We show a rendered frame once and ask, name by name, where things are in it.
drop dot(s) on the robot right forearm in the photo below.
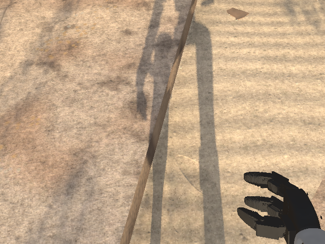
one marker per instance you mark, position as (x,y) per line
(310,236)

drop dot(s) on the robot right hand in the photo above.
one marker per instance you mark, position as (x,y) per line
(288,217)

